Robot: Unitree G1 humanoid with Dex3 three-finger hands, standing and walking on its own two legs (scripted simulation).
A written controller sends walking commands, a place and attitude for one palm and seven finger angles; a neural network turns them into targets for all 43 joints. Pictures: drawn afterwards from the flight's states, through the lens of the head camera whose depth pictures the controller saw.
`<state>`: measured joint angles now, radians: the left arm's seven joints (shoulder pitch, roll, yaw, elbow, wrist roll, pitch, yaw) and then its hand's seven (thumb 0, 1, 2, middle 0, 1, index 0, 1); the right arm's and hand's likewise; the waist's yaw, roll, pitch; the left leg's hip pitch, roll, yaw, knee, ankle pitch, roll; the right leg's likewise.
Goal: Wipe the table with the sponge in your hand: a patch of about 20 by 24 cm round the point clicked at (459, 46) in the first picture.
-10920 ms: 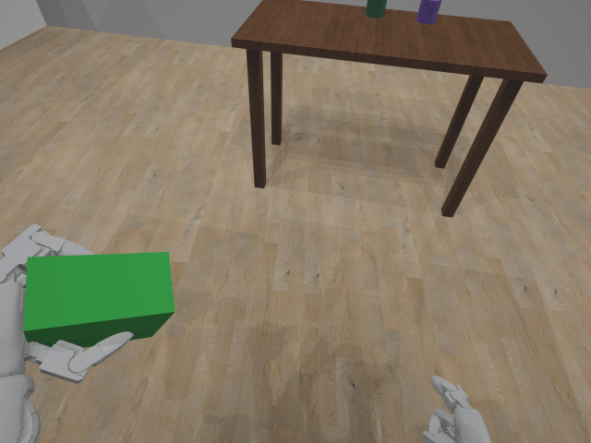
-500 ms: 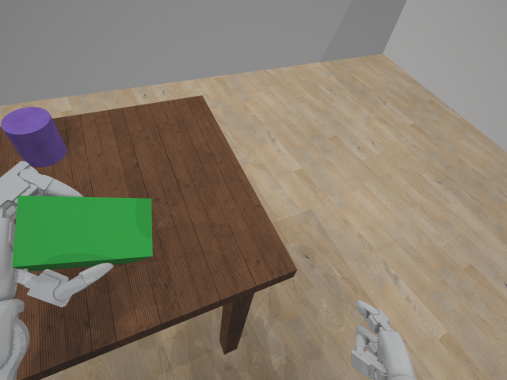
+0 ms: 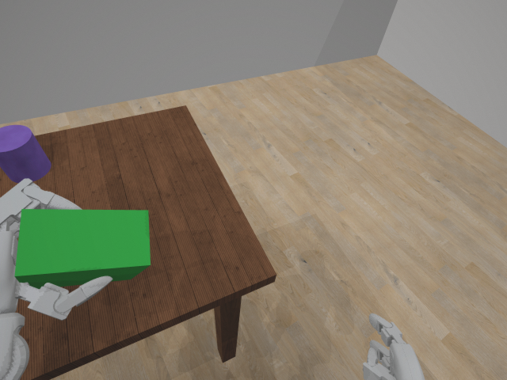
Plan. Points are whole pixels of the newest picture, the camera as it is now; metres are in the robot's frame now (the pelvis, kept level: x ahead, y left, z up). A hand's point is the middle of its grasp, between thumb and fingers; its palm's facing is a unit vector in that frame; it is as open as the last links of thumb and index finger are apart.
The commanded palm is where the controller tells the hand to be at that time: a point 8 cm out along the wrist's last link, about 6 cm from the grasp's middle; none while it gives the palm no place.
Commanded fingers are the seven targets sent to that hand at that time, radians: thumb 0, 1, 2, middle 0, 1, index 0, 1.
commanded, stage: come to a stop and stand still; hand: left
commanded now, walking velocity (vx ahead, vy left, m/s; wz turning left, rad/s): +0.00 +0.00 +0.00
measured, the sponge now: (104, 249) +0.23 +0.21 +0.14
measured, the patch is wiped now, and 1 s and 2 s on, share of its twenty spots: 0.00 0.00 0.00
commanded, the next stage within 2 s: look again from close up in 0.16 s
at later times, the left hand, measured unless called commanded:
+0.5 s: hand (70, 249) +0.22 +0.24 +0.16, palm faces +0.38 -0.85 -0.37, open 10.5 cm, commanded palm +0.16 +0.27 +0.17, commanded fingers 0.00 0.10 1.30 -1.20 -1.60 -1.20 -1.60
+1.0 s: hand (69, 256) +0.21 +0.23 +0.16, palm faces +0.37 -0.84 -0.39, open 10.5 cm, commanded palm +0.15 +0.27 +0.17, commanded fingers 0.00 0.10 1.30 -1.20 -1.60 -1.20 -1.60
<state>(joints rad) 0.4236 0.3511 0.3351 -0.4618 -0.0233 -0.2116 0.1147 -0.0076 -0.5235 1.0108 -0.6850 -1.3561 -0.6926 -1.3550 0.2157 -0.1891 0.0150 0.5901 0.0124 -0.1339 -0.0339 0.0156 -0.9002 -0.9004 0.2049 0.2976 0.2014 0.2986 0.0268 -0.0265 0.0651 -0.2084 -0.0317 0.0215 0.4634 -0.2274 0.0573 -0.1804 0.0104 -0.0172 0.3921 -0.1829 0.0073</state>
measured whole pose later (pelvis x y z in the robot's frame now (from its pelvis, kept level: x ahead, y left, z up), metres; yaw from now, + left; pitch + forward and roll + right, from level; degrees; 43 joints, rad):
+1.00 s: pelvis -0.01 -0.01 +0.00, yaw +0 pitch -1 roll -1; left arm 0.44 0.38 0.37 -0.52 -0.04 -0.22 0.11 -0.01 -0.52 1.01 -0.68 -1.36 -0.69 -1.36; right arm 0.19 -0.17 0.02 0.55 0.01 -0.12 -0.04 0.01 -0.90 -0.90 0.21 0.30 0.20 0.30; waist 0.03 -0.03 0.10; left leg -0.27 -0.02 0.02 0.50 -0.22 0.04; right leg -0.25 0.02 -0.02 0.45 -0.19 -0.01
